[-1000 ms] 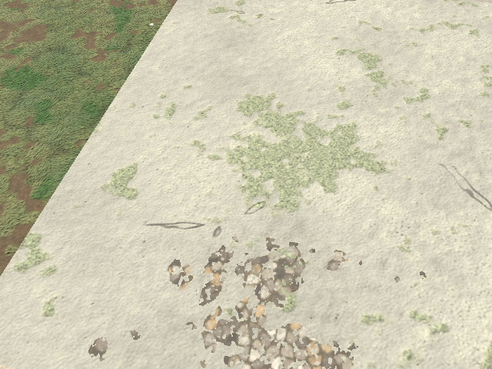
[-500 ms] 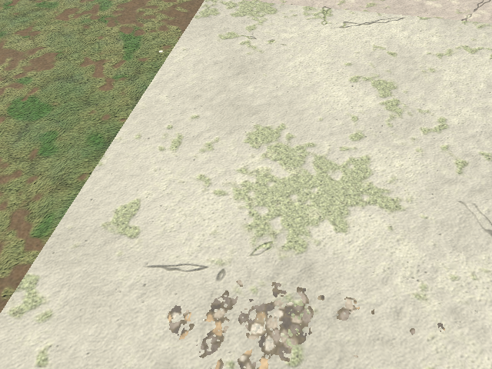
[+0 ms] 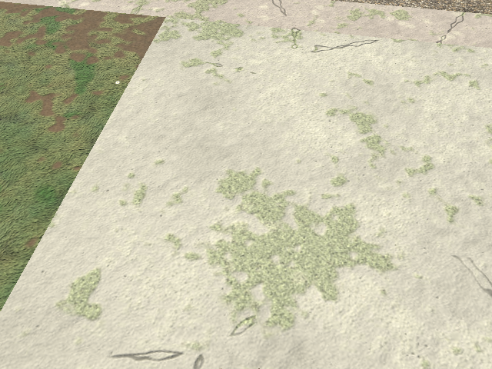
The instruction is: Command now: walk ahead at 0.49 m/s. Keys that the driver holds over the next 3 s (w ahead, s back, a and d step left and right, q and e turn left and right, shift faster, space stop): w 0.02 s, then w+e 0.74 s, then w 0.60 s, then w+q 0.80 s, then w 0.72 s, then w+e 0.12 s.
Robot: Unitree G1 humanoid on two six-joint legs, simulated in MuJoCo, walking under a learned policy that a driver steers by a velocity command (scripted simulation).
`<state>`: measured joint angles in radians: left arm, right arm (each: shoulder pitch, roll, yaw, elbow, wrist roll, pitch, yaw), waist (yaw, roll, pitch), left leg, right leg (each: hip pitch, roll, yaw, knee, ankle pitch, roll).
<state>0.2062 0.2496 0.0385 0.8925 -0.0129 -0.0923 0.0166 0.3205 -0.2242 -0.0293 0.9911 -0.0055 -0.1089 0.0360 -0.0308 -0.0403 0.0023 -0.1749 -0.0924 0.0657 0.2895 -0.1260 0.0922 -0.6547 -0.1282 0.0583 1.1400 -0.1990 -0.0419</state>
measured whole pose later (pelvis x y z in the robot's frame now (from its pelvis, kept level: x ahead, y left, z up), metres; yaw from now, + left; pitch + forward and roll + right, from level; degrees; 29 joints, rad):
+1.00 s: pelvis +0.57 -0.13 +0.00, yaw -25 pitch +2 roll +1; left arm 0.30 0.27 0.05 0.77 -0.01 -0.06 0.01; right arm 0.23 -0.26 -0.05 0.81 -0.01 -0.12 0.02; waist -0.01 -0.04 0.00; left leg -0.29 -0.06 0.02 0.41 -0.16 0.05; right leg -0.48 0.00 0.08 1.15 -0.35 -0.04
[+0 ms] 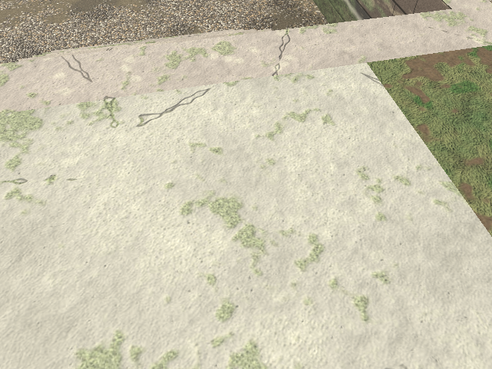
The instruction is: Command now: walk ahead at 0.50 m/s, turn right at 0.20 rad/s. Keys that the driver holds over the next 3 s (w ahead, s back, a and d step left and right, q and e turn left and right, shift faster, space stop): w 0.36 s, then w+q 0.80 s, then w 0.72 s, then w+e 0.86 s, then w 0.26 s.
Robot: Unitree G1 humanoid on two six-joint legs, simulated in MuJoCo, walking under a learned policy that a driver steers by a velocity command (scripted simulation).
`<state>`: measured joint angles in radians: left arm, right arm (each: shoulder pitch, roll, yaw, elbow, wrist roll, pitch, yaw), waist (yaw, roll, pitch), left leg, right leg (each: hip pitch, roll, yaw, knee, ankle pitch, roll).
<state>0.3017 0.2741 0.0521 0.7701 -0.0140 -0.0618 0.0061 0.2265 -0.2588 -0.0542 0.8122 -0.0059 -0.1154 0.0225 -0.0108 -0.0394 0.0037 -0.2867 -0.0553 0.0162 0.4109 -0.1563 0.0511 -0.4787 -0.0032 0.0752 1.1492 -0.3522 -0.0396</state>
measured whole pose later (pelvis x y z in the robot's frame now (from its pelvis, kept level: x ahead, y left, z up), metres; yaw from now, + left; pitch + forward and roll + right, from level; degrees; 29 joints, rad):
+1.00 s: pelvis +0.52 +0.02 -0.02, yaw +17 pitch +2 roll -1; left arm 0.26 0.28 0.06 0.83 -0.02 -0.10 0.00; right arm 0.15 -0.29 -0.07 0.70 0.02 -0.05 0.04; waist 0.01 0.00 0.06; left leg -0.45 -0.06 0.03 0.61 -0.19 0.10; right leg -0.29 -0.04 -0.01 1.19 -0.45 0.00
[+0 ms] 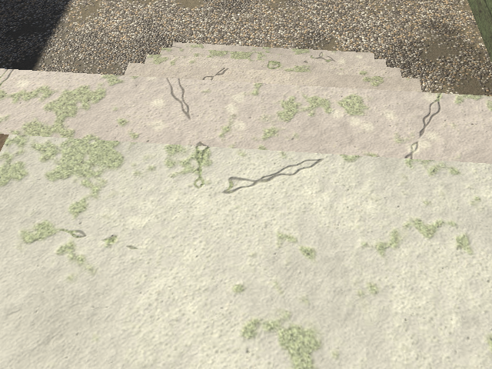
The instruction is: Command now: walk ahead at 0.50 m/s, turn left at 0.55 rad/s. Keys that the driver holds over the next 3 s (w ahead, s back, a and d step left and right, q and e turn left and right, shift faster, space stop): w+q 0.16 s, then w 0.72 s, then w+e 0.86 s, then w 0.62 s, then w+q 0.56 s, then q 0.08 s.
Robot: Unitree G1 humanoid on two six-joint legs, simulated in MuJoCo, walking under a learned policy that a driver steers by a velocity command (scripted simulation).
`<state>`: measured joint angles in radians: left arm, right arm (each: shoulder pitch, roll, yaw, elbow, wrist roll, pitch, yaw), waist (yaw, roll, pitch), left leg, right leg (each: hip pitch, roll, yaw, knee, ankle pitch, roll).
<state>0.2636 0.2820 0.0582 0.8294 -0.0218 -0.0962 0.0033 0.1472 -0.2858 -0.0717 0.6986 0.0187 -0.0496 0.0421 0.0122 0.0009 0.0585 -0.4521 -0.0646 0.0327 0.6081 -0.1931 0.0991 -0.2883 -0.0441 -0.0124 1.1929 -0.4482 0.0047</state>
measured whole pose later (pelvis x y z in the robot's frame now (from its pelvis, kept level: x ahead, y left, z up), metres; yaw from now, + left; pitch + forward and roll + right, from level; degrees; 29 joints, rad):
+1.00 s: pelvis +0.54 +0.06 +0.00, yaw +10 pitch +3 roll -1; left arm 0.39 0.30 0.05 0.88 -0.03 -0.06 0.00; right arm 0.06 -0.25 -0.04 0.65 0.00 -0.09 0.03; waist 0.07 -0.02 0.02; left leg -0.46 0.00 0.04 0.56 -0.15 0.05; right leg -0.21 0.00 0.06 0.92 -0.49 -0.02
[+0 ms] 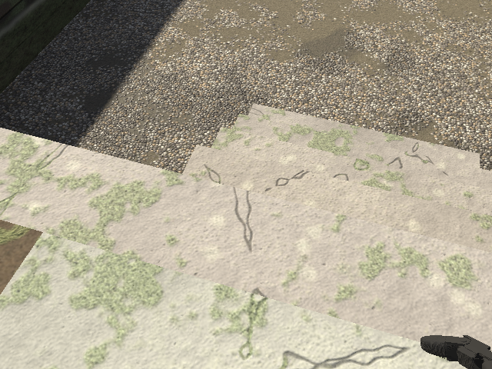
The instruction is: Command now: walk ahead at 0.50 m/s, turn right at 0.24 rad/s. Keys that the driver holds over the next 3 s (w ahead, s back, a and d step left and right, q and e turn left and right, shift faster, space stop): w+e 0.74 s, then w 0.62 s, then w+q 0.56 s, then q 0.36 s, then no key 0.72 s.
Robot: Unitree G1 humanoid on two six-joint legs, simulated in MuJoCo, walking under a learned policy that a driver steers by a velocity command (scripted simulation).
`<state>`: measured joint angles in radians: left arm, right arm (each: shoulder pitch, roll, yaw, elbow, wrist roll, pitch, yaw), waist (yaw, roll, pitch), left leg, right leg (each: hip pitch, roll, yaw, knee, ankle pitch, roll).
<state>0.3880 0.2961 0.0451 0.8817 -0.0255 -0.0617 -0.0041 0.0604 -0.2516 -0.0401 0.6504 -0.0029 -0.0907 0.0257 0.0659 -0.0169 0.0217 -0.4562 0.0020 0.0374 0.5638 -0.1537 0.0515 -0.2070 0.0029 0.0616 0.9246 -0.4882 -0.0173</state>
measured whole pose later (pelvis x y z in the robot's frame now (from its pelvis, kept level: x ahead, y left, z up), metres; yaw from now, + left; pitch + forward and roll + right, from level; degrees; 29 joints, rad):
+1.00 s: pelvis +0.56 -0.13 +0.00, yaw -29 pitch +3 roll +0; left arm 0.38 0.27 0.05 0.89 0.08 -0.11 -0.08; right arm 0.08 -0.26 0.03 0.79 -0.05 -0.11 0.02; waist 0.05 0.00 -0.03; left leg -0.42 0.00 0.07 0.53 -0.17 0.06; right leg -0.24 0.10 0.17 0.97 -0.48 -0.04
